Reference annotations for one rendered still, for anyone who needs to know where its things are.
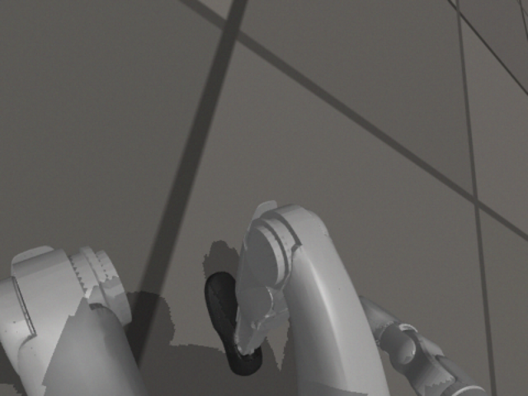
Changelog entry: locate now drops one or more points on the right robot arm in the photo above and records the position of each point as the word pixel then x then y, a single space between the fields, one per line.
pixel 422 362

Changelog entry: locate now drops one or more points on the right robot foot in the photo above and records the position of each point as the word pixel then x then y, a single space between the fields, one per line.
pixel 222 305

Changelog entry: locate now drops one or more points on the right robot hand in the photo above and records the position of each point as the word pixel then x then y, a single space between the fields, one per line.
pixel 378 317

